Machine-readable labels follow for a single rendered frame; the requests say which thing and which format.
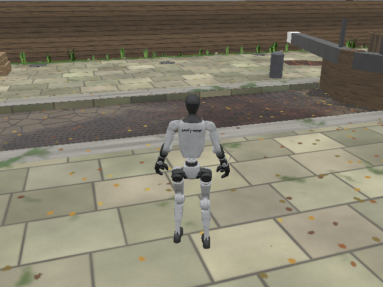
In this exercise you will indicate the left robot thigh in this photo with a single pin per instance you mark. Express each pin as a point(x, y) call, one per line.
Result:
point(178, 180)

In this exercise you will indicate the robot left hand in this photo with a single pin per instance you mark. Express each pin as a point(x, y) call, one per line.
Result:
point(163, 166)

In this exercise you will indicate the robot right hand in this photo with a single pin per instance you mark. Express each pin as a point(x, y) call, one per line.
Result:
point(222, 169)

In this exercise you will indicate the robot left upper arm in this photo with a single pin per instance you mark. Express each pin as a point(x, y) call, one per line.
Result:
point(173, 125)

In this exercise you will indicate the right robot forearm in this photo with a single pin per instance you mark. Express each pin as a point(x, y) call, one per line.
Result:
point(222, 157)

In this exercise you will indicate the left robot forearm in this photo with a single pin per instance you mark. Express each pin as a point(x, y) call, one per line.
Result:
point(162, 156)

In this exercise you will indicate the robot right upper arm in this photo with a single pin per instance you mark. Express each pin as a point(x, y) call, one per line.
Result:
point(210, 126)

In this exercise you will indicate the robot torso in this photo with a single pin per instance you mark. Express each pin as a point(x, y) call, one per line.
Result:
point(191, 144)

